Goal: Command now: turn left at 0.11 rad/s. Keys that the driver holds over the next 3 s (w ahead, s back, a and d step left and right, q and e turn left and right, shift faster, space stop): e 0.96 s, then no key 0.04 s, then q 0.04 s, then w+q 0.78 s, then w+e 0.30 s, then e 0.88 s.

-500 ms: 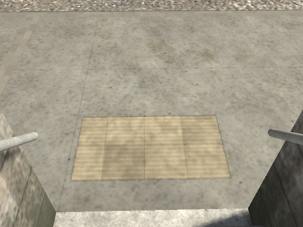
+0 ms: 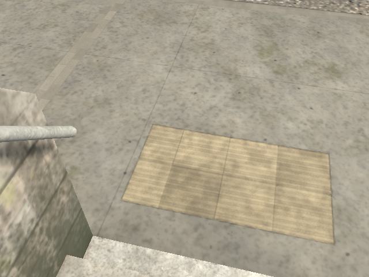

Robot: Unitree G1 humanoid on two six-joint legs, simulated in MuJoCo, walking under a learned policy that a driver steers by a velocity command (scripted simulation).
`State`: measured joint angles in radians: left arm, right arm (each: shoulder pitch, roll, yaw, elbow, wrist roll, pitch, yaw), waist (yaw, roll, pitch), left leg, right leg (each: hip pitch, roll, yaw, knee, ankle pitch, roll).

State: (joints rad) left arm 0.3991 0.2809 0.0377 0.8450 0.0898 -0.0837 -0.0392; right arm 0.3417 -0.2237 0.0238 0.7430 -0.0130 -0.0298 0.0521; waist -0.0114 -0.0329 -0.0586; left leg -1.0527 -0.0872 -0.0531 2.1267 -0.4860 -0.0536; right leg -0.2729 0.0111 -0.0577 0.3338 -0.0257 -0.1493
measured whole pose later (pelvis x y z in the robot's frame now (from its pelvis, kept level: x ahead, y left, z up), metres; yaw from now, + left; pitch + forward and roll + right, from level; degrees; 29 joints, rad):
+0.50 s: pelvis -0.02 +0.06 -0.03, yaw -10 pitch +4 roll +4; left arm 0.64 0.12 -0.01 0.98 0.06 -0.12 0.07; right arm 0.22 -0.15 0.08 0.57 -0.04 0.07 0.02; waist 0.13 -0.03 -0.03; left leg -1.00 0.10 0.06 1.43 -0.22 -0.09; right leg -0.47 0.00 0.19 0.60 -0.20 0.00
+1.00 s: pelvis -0.05 +0.21 -0.02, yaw -29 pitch +0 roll -4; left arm 0.41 0.18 -0.06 0.54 0.01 0.07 -0.07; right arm 0.50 -0.34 -0.06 0.77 0.00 -0.12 -0.05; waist -0.06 0.05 -0.02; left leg -0.42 0.10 0.08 0.43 -0.09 0.01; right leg -0.93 0.11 -0.21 2.05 -0.66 0.03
